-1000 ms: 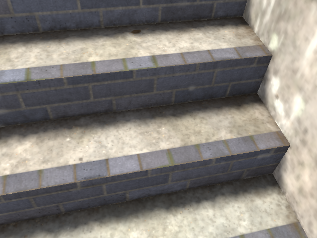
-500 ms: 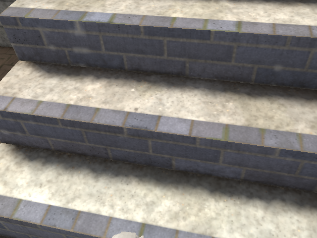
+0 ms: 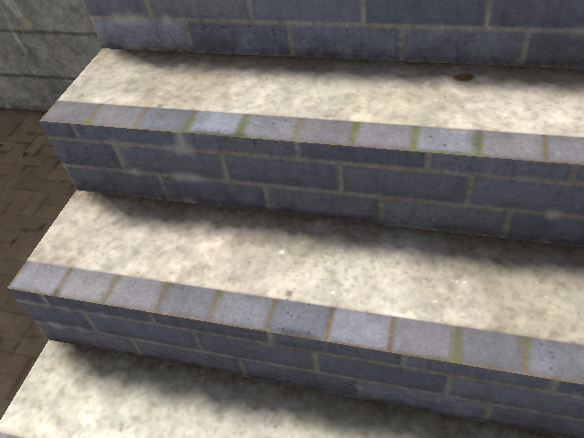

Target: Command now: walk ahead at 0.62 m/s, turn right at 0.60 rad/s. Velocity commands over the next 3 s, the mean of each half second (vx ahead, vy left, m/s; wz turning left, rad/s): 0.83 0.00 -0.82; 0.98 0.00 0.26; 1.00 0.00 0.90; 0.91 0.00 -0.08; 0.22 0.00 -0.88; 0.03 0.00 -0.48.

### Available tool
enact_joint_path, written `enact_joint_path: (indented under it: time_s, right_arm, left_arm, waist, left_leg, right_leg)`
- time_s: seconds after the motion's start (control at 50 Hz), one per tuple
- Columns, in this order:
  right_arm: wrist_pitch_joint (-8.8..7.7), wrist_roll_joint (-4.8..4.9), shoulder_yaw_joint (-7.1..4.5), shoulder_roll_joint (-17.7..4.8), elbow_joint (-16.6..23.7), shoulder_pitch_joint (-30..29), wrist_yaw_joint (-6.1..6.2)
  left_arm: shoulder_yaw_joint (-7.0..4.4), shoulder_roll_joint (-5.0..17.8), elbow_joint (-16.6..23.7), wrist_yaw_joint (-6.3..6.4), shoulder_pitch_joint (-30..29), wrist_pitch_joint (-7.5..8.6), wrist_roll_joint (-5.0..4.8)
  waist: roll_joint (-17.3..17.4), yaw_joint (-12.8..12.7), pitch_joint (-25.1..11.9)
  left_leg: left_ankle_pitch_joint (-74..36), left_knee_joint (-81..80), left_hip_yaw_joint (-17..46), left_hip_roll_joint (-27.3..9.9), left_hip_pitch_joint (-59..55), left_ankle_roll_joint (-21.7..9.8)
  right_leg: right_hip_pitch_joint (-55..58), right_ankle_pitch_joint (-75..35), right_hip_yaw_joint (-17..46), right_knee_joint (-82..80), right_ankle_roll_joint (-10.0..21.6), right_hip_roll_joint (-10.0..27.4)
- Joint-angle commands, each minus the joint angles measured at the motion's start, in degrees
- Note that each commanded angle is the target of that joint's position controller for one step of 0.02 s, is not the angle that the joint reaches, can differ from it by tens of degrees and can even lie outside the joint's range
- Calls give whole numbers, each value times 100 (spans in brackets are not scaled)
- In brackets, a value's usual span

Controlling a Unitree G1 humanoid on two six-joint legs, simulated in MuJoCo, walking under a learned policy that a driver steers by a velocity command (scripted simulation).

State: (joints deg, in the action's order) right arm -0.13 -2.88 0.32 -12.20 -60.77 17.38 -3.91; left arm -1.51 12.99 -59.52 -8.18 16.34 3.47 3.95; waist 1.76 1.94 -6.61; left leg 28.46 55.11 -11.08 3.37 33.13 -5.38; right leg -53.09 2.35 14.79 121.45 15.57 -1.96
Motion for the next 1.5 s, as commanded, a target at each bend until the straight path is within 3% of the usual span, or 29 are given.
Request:
enact_joint_path:
  time_s: [0.02, 0.12, 0.24, 0.28, 0.34, 0.36, 0.4, 0.42, 0.5, 0.62, 0.68, 0.72, 0.74, 0.76, 0.78, 0.82, 0.86, 0.98, 1.02, 1.06, 1.08, 1.1, 1.18, 1.32, 1.42, 1.44, 1.46, 1.48, 1.5]
  right_arm:
    - [-661, -19, -54, 52, -90, -494, 338]
    - [-1026, -62, -127, -131, -605, 772, 539]
    - [-924, -83, -252, -214, -270, 1488, 670]
    - [-778, 202, -230, -458, 62, 1010, 806]
    - [-553, 524, -452, -1630, 1108, 279, 685]
    - [-565, 632, -543, -1670, 1609, -223, 489]
    - [-794, 51, -304, -463, 2652, -1507, 74]
    - [-874, -219, -246, -36, 2968, -1512, 10]
    - [-847, -397, 283, 1140, 3542, -1334, 259]
    - [-581, 134, 502, 1085, 4351, -3700, 710]
    - [-428, 420, 400, 642, 3710, -2465, 499]
    - [-198, 433, -23, -60, 3183, -600, 617]
    - [-239, 357, -169, -541, 2983, -261, 551]
    - [-276, 453, -332, -903, 2677, 548, 468]
    - [-339, 463, -504, -941, 1976, 276, 372]
    - [-329, 187, -482, -289, 1729, 24, 476]
    - [-486, 46, -384, 60, 1070, 322, 427]
    - [-794, 343, -347, -319, 507, 227, 384]
    - [-860, 795, -448, -786, 972, 576, 564]
    - [-963, 600, -977, -2059, 1469, -264, 424]
    - [-1175, 423, -954, -1663, 1714, -662, 289]
    - [-1237, 157, -749, -448, 1991, -1174, 97]
    - [-711, -90, -250, 826, 3016, -1354, 301]
    - [87, 234, 23, 826, 4118, -2848, 635]
    - [287, 162, -509, -899, 2913, 1092, 491]
    - [146, 132, -660, -1219, 2897, 904, 348]
    - [-3, 364, -790, -1183, 2902, -350, 172]
    - [66, 190, -815, -1503, 3016, -1278, 247]
    - [118, 192, -832, -1531, 2877, -883, 335]
  left_arm:
    - [90, -322, 1183, 564, -478, -122, -477]
    - [91, -423, 2048, 1116, -1737, -511, -535]
    - [69, -199, 3027, 942, -3041, -709, -390]
    - [278, -313, 3169, 807, -3034, -805, -503]
    - [-102, 400, 2301, 845, 379, -661, -503]
    - [-306, 837, 2154, 857, 922, -516, -403]
    - [-561, 1341, 2154, 1037, -256, -476, -504]
    - [-461, 864, 2334, 1028, -782, -441, -577]
    - [-355, 365, 1247, 1019, -43, 62, -176]
    - [-163, 102, 217, 698, 1249, 471, -313]
    - [-106, 287, 542, 1097, 1441, 484, -945]
    - [-584, 1966, 1198, 1150, 449, 652, -778]
    - [-692, 1932, 1396, 1075, 47, 628, -739]
    - [-784, 1974, 1600, 949, -678, 655, -787]
    - [-494, 690, 2126, 813, -1147, 810, -279]
    - [-52, -570, 2933, 731, -783, 785, 104]
    - [403, -1356, 3510, 850, -1587, 607, 184]
    - [693, -941, 4603, 1183, -3200, 136, -242]
    - [473, -347, 3830, 1152, -1525, 283, -520]
    - [-12, 488, 3323, 1200, 699, 128, -191]
    - [-231, 1162, 3031, 1094, 1037, 264, -90]
    - [-329, 1340, 2505, 1167, 734, 194, -292]
    - [-90, -411, 1082, 937, 22, 472, -178]
    - [29, -255, -116, 692, 206, 679, -268]
    - [-699, 2611, 1446, 1032, -716, 740, -921]
    - [-730, 2247, 1740, 880, -782, 698, -904]
    - [-587, 1199, 1942, 661, -867, 580, -554]
    - [-354, 476, 2832, 483, -989, 582, -224]
    - [-163, 73, 3346, 510, -1413, 637, 55]
  waist:
    - [-593, -965, 567]
    - [108, -500, 1437]
    - [230, -247, 1396]
    - [367, -566, 1073]
    - [1571, -1554, -954]
    - [1241, -1870, -1200]
    - [-1253, -1066, -255]
    - [-387, -642, 39]
    - [304, 158, 1042]
    - [-56, -320, 1732]
    - [173, 80, -298]
    - [-1022, 1043, -1694]
    - [-477, 1250, -1900]
    - [-254, 1942, -2120]
    - [896, 1302, -1242]
    - [-100, 173, -1275]
    - [-1022, -289, 792]
    - [-192, -745, 1822]
    - [-676, -983, -430]
    - [-156, -2138, -2789]
    - [-989, -2227, -3056]
    - [-2413, -1768, -1998]
    - [-228, -157, 132]
    - [-266, 899, 2026]
    - [-1264, 2185, -2225]
    - [-891, 1884, -2256]
    - [61, 1161, -1243]
    - [1751, 349, -1488]
    - [516, 377, -1680]
  left_leg:
    - [218, -3465, 1645, -1577, -205, -85]
    - [-69, -4491, 1436, -2060, -1770, -321]
    - [-1148, -5288, 272, -1869, -3462, -117]
    - [-4962, -5584, -753, -1533, -2534, -181]
    - [-13168, -1488, -201, -2364, -3111, -587]
    - [-12023, 443, -9, -2087, -2086, -465]
    - [-3071, 4837, 1162, 203, 1221, 160]
    - [-3168, 6210, 1907, 15, 1536, 213]
    - [-2542, 8083, 1806, -318, 3509, 2]
    - [19, 6562, 788, -770, 4663, -308]
    - [-989, 3016, -770, 201, -1994, -237]
    - [-658, 2199, -406, 162, -1821, -168]
    - [-358, 1129, -68, 238, -1953, -464]
    - [-927, -1068, 508, 252, -2286, -752]
    - [-2299, -1841, 2022, -163, -3103, -1269]
    - [-1036, -3061, 6011, -1526, -3834, -2098]
    - [-837, -3441, 4489, -1211, -2591, -1329]
    - [-3095, -5690, 2074, -356, 1195, -823]
    - [-8848, -4766, 2271, -341, 1541, -1160]
    - [-12219, -1134, 2571, -846, -1044, -742]
    - [-10434, 1364, 2190, -183, -1584, -396]
    - [-3284, 3961, 1867, 853, 522, -117]
    - [-2121, 7985, 2342, -58, 3821, -694]
    - [291, 5693, 1059, -187, 4083, -776]
    - [-651, 2401, 147, 587, -2311, -395]
    - [-543, 436, 597, 987, -2645, -338]
    - [-790, -1750, 1906, 809, -2199, -898]
    - [-1916, -2752, 5546, -402, -3056, -2068]
    - [-605, -3363, 6607, -783, -3233, -2117]
  right_leg:
    - [-485, 618, -1064, -114, -720, 120]
    - [-2651, 1736, -1112, 1804, -786, 111]
    - [-2809, 2568, -1978, -474, -733, 215]
    - [-42, 3066, -2862, -3669, -521, 109]
    - [3350, 4000, -2808, -4473, -477, -934]
    - [4242, 4013, -1691, -5600, -170, -1004]
    - [3946, 5673, 4142, -10181, 783, 520]
    - [3202, 5353, 4410, -10507, 506, 595]
    - [2659, 2621, 2217, -9958, 65, 191]
    - [2874, 381, -375, -11499, -760, 619]
    - [1621, -6491, -1231, -11732, -654, 546]
    - [4084, -10964, -1123, -9592, -722, 1283]
    - [4572, -11911, -1073, -7802, -1040, 1330]
    - [4922, -10030, -1450, -5115, -1153, 652]
    - [2417, -756, -1225, -2725, -1361, -466]
    - [-1113, 639, -494, 1539, -1010, -448]
    - [-2731, 1273, -731, 2751, -681, -79]
    - [-252, 2964, -1979, -1704, -885, 624]
    - [5181, 1816, -2556, -4201, -980, -124]
    - [5699, 3106, -812, -5886, -668, 416]
    - [5805, 3141, -138, -7411, -542, 830]
    - [5695, 1054, 1974, -9012, 9, 1734]
    - [4578, 2096, 742, -9366, -579, 2056]
    - [3115, -1619, -3334, -11910, -1460, 1246]
    - [4717, -11750, -2741, -8440, -617, 1909]
    - [4901, -10477, -2528, -6711, -633, 1627]
    - [3942, -2986, -2207, -4174, -1022, 608]
    - [874, 344, -1484, -390, -1490, -652]
    - [-177, 838, -954, 1584, -1274, -578]
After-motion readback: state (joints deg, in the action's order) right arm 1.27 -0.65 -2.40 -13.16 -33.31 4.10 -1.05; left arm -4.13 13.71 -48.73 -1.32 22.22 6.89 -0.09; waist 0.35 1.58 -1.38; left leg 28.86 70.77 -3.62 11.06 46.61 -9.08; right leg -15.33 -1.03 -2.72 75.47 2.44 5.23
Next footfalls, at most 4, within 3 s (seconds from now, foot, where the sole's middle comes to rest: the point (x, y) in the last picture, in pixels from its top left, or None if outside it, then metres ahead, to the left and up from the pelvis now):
0.34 right None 0.32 -0.15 -0.52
0.76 left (410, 288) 0.62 -0.17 -0.33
1.08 right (542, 104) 0.84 -0.43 -0.14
1.44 left None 1.18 -0.23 0.05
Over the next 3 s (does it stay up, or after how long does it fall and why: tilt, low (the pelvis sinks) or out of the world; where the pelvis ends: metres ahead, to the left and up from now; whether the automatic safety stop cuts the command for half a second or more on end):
stays up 1.78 -0.26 1.21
